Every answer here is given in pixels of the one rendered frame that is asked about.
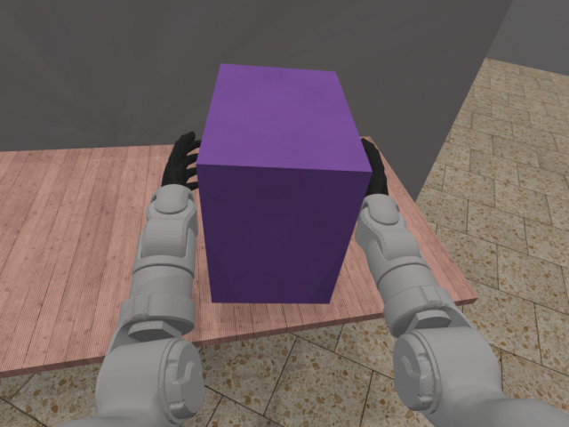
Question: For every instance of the right robot forearm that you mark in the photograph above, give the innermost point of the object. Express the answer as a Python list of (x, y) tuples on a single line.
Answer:
[(410, 293)]

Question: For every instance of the table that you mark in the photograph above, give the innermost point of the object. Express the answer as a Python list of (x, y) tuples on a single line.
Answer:
[(70, 220)]

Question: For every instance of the left robot upper arm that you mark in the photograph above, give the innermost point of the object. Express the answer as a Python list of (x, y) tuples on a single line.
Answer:
[(148, 384)]

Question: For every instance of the right robot upper arm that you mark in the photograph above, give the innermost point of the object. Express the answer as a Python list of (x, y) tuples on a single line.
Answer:
[(450, 375)]

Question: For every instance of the left robot forearm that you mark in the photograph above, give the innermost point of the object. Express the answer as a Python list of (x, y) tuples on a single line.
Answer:
[(159, 305)]

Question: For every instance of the robot right hand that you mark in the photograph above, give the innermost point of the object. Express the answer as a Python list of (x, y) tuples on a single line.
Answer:
[(378, 182)]

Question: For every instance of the robot left hand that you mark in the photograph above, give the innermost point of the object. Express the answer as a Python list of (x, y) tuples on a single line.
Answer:
[(176, 171)]

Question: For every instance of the carton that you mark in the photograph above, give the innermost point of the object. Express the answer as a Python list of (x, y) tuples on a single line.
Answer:
[(282, 175)]

